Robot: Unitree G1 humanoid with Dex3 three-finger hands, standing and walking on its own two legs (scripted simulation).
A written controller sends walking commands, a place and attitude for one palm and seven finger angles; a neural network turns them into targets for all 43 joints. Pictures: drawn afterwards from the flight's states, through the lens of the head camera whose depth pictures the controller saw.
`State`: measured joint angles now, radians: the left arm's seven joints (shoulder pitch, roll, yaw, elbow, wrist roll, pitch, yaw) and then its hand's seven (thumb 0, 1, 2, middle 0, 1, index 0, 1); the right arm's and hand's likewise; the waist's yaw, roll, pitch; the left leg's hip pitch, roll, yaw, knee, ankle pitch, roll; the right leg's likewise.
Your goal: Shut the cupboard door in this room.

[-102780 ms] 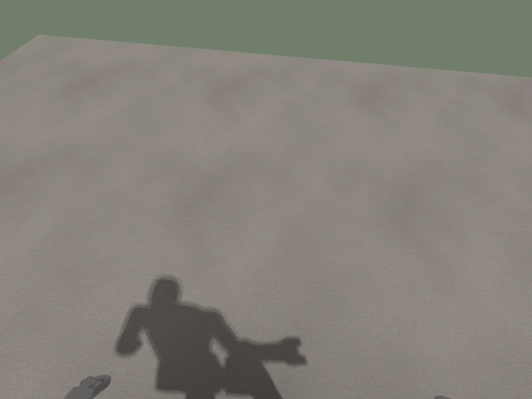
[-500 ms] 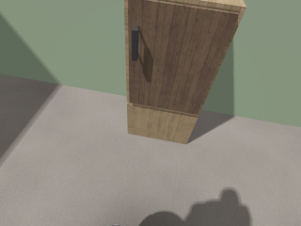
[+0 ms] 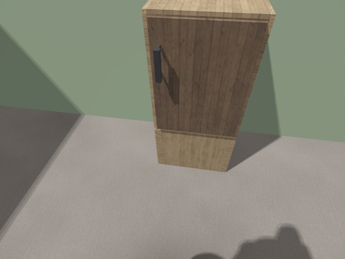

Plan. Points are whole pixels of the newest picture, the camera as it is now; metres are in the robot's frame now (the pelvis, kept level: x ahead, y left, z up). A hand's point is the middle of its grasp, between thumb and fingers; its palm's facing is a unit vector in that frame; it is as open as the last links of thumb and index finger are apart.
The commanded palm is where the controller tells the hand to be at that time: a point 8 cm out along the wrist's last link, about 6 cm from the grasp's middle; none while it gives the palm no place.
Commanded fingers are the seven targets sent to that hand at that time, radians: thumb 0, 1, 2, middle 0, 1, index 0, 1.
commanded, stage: let the arm hang, fingers relaxed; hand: left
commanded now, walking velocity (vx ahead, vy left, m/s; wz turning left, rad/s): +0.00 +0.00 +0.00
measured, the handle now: (158, 63) +0.83 +0.11 +0.04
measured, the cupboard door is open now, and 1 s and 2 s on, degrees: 0 0 0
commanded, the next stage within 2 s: look to check the result in 0.26 s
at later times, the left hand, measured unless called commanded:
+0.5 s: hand out of the picture +0.02 +0.18 -0.17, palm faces +0.01 -0.97 -0.24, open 7.4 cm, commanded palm none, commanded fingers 0.00 0.90 0.90 -0.20 -0.30 -0.20 -0.30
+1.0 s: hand out of the picture +0.06 +0.17 -0.17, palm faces +0.01 -0.97 -0.25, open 7.4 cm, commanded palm none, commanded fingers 0.00 0.90 0.90 -0.20 -0.30 -0.20 -0.30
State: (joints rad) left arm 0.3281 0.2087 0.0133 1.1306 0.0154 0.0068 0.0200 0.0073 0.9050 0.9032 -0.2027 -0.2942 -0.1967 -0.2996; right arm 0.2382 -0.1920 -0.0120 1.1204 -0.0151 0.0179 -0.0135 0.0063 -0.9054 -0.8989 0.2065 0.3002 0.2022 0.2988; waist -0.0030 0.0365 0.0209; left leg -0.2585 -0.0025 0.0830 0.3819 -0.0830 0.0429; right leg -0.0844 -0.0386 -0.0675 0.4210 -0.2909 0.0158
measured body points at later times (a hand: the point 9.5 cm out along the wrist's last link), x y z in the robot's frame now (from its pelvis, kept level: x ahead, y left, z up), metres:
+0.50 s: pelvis +0.02 -0.01 +0.00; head +0.03 -0.02 +0.45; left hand +0.02 +0.24 -0.15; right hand +0.03 -0.26 -0.16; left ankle +0.08 +0.09 -0.74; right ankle -0.04 -0.13 -0.74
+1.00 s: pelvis +0.04 -0.03 +0.00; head +0.05 -0.03 +0.45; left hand +0.06 +0.22 -0.15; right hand +0.09 -0.28 -0.15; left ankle +0.08 +0.09 -0.74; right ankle -0.04 -0.13 -0.74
